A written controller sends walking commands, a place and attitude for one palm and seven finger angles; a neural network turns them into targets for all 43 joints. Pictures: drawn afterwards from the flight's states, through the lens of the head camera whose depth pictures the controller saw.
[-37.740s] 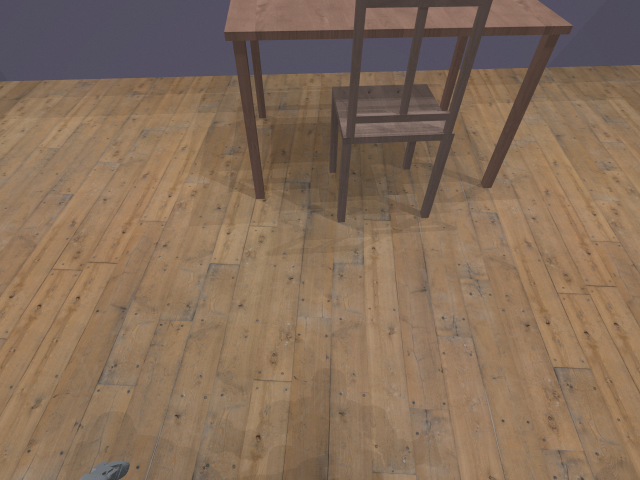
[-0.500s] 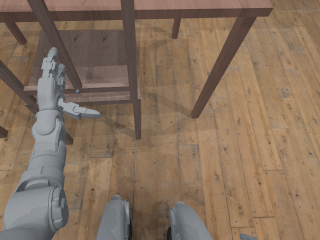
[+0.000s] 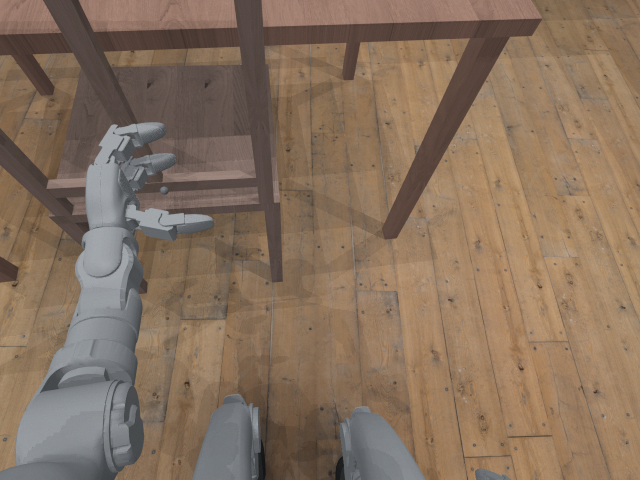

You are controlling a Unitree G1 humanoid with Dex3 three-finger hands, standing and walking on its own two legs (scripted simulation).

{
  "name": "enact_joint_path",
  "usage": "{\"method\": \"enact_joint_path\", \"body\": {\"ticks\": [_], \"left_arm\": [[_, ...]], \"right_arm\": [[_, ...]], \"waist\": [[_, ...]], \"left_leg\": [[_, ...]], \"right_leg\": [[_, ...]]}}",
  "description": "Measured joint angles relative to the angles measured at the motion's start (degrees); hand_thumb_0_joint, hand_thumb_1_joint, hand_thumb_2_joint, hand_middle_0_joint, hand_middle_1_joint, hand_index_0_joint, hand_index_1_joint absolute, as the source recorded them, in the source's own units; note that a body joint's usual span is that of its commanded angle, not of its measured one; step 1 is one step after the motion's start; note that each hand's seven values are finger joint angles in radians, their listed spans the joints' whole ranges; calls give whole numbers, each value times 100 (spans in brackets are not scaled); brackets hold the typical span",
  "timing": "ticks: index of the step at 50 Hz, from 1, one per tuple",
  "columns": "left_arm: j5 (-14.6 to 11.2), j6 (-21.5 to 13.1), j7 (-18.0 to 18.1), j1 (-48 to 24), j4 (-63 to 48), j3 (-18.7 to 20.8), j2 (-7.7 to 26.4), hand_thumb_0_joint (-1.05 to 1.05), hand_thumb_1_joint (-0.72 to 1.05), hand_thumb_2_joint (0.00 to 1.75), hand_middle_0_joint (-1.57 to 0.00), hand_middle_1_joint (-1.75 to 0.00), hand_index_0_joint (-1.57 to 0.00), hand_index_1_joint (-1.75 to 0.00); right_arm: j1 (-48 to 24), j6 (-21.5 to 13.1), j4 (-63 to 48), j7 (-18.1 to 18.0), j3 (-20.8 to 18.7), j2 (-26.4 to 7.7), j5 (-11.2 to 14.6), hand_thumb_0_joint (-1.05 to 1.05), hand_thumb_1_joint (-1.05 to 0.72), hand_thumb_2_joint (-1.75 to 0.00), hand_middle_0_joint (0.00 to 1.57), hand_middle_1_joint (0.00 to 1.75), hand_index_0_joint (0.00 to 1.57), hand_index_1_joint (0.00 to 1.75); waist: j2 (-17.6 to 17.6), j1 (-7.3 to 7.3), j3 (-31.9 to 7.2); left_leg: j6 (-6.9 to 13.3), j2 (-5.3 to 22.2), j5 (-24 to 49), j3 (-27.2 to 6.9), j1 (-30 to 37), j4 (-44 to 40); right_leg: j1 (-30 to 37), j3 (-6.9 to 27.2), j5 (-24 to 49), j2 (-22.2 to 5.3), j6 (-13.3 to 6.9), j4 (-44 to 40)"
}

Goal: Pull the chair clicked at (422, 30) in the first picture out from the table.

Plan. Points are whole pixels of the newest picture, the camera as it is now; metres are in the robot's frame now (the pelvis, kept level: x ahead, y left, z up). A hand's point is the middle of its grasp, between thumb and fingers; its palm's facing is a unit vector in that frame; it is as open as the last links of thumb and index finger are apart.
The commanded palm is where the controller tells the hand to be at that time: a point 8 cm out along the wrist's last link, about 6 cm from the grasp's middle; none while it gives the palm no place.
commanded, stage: hook a spindle and tug to test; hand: left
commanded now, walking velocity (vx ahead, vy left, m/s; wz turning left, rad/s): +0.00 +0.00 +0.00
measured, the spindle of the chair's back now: (114, 101) +0.59 +0.25 +0.05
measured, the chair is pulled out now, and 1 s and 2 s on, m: -0.09 -0.09 -0.09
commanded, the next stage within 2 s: open the thumb and straighten the fingers in 1.00 s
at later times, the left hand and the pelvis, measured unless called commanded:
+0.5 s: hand (162, 194) +0.46 +0.18 +0.03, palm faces +0.10 -0.99 -0.03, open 4.6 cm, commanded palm +0.43 +0.22 +0.03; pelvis +0.00 +0.00 +0.00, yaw +0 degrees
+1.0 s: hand (169, 214) +0.43 +0.17 +0.03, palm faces +0.09 -1.00 -0.03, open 4.4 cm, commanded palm +0.40 +0.21 +0.03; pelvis +0.00 +0.00 +0.00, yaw +0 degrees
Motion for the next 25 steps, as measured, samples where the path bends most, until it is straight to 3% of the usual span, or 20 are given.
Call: {"method": "enact_joint_path", "body": {"ticks": [5,10,19,25], "left_arm": [[-15,-36,6,14,-42,-49,-31,-1,-11,47,-43,-123,-43,-123],[-10,-38,-27,10,4,-24,-27,-1,15,58,-47,-136,-47,-137],[-41,-42,-74,-45,69,23,38,0,63,78,-50,-144,-50,-144],[-96,-5,-124,55,-54,-19,23,1,81,86,-50,-145,-50,-145]], "right_arm": [[-8,-32,16,-2,-24,-12,1,1,-90,-90,20,30,20,30],[-32,-29,9,-1,-19,-21,9,1,-90,-90,20,30,20,30],[-51,-62,12,-16,-19,-36,13,1,-90,-90,20,30,20,30],[-23,-62,-5,-18,-31,-30,35,1,-90,-90,20,30,20,30]], "waist": [[4,16,6],[-10,11,-4],[-5,17,5],[7,34,10]], "left_leg": [[-10,-5,3,-13,8,0],[-16,0,4,-12,19,1],[-22,2,4,-28,-30,49],[-19,-4,7,-26,-33,44]], "right_leg": [[11,-12,-5,-2,-10,4],[14,-9,-6,3,-17,16],[-32,-22,-13,9,-24,67],[-34,-19,-9,5,-20,61]]}}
